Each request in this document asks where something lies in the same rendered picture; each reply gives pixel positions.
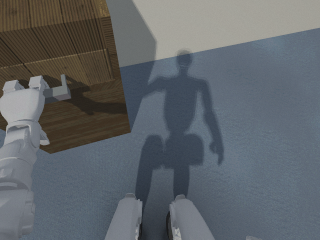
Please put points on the left robot forearm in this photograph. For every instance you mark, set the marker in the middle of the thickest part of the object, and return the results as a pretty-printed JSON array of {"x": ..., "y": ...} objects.
[{"x": 18, "y": 155}]

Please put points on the robot left thigh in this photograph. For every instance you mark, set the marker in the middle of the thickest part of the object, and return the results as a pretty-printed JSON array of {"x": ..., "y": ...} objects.
[{"x": 127, "y": 217}]

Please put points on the cabinet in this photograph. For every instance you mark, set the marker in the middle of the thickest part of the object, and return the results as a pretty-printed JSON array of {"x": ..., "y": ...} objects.
[{"x": 33, "y": 30}]

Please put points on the drawer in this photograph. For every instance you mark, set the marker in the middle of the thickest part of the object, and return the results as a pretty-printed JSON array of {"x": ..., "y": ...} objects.
[{"x": 80, "y": 69}]

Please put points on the left robot upper arm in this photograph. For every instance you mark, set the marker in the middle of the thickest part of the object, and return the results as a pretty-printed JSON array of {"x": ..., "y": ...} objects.
[{"x": 17, "y": 213}]

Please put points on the handle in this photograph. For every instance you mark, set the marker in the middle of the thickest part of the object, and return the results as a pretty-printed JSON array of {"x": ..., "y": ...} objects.
[{"x": 59, "y": 93}]

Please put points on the robot left hand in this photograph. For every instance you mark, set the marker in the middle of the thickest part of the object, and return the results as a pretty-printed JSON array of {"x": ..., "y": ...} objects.
[{"x": 18, "y": 103}]

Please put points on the robot left shin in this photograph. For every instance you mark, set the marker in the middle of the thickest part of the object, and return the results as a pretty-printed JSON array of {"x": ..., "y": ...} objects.
[{"x": 131, "y": 195}]

